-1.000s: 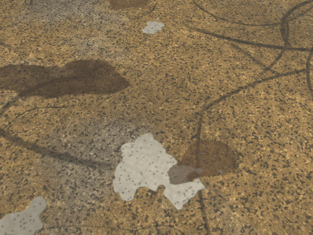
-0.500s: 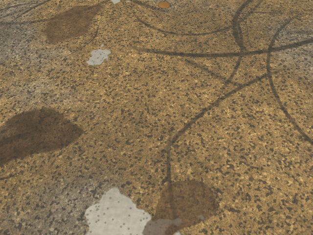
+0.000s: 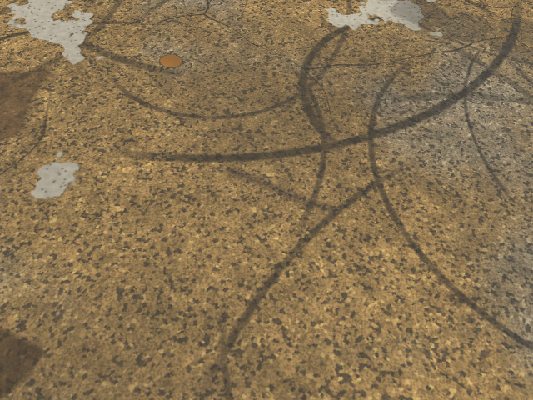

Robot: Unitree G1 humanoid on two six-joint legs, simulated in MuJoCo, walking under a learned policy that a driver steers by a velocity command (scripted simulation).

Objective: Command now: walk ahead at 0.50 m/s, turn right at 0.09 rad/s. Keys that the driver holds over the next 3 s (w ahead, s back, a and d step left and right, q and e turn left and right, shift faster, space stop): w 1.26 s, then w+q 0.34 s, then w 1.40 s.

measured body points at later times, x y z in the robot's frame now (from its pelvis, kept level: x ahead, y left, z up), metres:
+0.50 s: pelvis +0.27 -0.05 +0.00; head +0.28 -0.06 +0.45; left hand +0.26 +0.21 -0.13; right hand +0.38 -0.31 -0.13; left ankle +0.36 +0.11 -0.68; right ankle +0.23 -0.11 -0.75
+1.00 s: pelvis +0.54 +0.01 +0.00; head +0.56 +0.02 +0.45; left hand +0.62 +0.26 -0.14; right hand +0.54 -0.25 -0.14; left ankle +0.53 +0.07 -0.75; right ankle +0.59 -0.15 -0.67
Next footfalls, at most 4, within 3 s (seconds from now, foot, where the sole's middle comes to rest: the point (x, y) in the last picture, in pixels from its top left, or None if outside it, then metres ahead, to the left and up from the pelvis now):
0.20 right None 0.27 -0.12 -0.78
0.74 left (232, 369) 0.57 0.07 -0.78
1.28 right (295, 267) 0.87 -0.11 -0.78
1.84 left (224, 202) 1.12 0.10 -0.78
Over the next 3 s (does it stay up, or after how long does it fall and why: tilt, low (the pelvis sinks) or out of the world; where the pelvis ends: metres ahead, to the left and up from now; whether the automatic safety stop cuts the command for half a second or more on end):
stays up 1.60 0.15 -0.02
